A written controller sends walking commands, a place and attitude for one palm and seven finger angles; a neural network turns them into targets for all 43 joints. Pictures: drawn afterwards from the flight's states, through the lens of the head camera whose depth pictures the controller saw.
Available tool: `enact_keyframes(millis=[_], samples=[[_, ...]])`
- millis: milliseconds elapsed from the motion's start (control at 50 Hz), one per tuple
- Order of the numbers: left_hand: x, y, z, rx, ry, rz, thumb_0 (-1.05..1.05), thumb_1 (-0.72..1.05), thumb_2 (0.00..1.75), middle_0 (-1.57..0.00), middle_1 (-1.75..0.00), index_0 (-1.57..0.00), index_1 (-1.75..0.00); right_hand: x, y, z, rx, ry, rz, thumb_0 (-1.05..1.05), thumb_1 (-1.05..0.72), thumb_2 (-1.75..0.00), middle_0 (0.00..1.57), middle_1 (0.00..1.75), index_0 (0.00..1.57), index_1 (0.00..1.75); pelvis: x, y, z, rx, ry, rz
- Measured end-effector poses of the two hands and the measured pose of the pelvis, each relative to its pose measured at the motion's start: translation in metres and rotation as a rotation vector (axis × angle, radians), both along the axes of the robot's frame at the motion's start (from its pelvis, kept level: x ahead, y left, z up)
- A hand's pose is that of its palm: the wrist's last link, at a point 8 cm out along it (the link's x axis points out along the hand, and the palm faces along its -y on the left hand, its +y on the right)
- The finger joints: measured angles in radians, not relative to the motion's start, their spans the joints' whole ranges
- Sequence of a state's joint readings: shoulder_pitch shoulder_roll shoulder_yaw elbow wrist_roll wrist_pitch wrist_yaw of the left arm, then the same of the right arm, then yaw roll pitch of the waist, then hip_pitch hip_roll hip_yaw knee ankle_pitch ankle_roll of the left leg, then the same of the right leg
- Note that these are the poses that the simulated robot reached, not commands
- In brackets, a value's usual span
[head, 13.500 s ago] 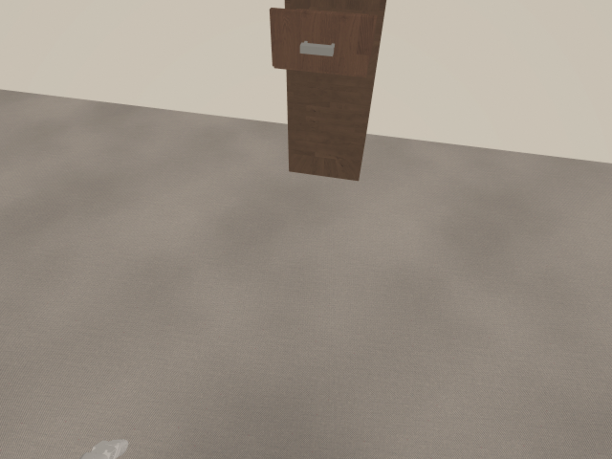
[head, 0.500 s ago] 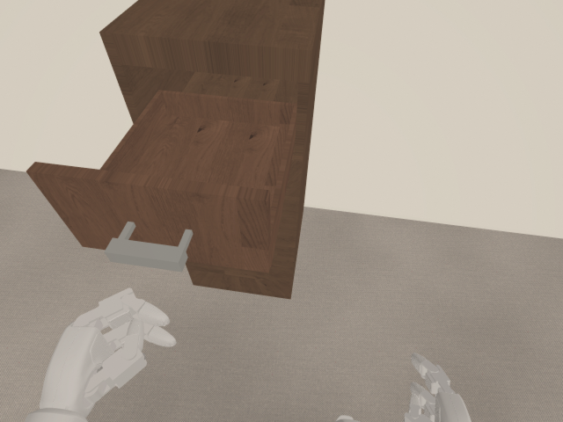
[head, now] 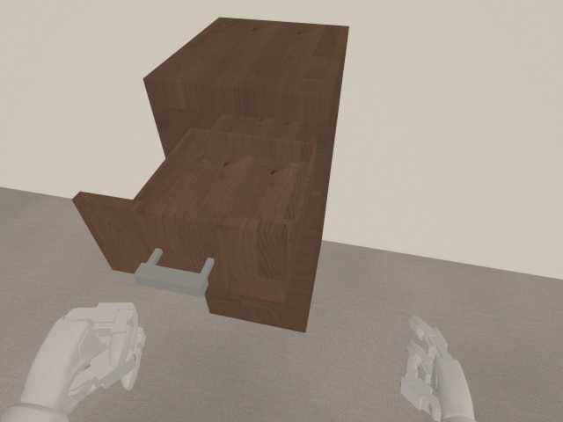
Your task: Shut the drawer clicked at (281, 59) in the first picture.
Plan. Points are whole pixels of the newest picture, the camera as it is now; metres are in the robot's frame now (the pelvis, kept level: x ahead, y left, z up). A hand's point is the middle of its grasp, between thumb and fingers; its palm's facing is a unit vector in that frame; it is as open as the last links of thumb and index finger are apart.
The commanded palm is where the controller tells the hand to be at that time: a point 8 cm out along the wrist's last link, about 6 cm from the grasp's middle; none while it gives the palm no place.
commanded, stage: raise the hand and make a fist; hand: left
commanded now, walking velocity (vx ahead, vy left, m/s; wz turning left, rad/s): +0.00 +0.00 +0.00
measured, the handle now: (177, 269) +0.33 +0.20 +0.04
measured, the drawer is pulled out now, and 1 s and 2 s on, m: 0.30 0.30 0.30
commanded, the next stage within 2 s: bring the fist close to the handle in 0.54 s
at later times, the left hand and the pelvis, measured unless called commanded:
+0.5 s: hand (114, 353) +0.15 +0.19 +0.14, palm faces +0.00 -0.99 -0.15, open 3.3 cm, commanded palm +0.10 +0.24 +0.14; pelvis -0.01 -0.02 +0.01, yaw +0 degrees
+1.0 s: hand (137, 346) +0.18 +0.19 +0.10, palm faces -0.01 -0.99 -0.10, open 3.3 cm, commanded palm +0.14 +0.24 +0.10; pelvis -0.01 -0.02 +0.01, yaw +0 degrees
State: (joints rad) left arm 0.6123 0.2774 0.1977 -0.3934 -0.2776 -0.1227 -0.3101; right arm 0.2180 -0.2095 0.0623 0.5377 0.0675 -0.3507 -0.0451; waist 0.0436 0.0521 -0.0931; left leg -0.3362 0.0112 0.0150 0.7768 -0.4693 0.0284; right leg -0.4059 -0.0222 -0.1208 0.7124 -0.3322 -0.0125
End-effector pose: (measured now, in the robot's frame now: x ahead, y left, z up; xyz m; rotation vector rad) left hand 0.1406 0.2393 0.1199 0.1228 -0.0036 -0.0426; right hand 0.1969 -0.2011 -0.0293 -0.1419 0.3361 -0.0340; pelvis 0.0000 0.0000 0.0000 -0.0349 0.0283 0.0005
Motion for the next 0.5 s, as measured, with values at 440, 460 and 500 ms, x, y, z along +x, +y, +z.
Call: enact_keyframes(millis=[440,460,500], samples=[[-0.005,0.007,0.018,0.015,0.007,0.022,0.01,0.9,0.9,-1.4,-1.6,-1.4,-1.59,-0.02,-0.033,0.006,-0.039,-0.002,-0.025,0.01,-0.9,-0.9,0.21,0.3,0.2,0.3,-0.006,-0.016,0.012,0.013,-0.053,-0.005],[-0.005,0.007,0.02,0.019,-0.005,0.025,0.01,0.9,0.9,-1.4,-1.6,-1.4,-1.59,-0.022,-0.035,0.006,-0.04,-0.002,-0.029,0.01,-0.9,-0.9,0.21,0.3,0.2,0.3,-0.006,-0.017,0.012,0.013,-0.054,-0.005],[-0.007,0.007,0.023,0.024,-0.027,0.035,0.01,0.9,0.9,-1.4,-1.6,-1.4,-1.59,-0.024,-0.038,0.005,-0.042,0.0,-0.035,0.01,-0.9,-0.9,0.21,0.3,0.2,0.3,-0.007,-0.019,0.012,0.014,-0.056,-0.006]])
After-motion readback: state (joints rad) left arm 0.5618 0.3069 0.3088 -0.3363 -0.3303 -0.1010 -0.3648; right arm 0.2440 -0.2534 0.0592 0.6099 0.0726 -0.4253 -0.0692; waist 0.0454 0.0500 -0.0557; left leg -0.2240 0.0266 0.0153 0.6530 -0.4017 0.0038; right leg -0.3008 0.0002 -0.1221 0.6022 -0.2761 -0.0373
